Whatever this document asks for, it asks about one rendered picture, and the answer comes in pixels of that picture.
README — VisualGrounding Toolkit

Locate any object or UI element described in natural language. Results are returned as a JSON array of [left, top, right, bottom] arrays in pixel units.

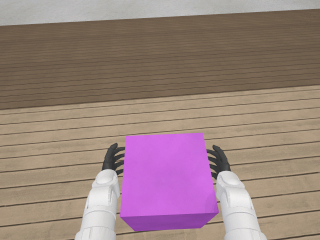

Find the robot right forearm
[[216, 171, 267, 240]]

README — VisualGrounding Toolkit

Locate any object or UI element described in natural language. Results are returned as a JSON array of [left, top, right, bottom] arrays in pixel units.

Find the left robot hand
[[101, 143, 125, 175]]

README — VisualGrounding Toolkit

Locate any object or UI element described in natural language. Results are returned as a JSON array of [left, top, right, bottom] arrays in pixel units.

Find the right robot hand
[[206, 145, 231, 180]]

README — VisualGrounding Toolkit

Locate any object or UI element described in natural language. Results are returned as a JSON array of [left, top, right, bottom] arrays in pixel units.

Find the robot left forearm
[[74, 169, 121, 240]]

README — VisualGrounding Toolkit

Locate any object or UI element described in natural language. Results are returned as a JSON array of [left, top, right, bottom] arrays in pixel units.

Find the carton
[[120, 133, 219, 231]]

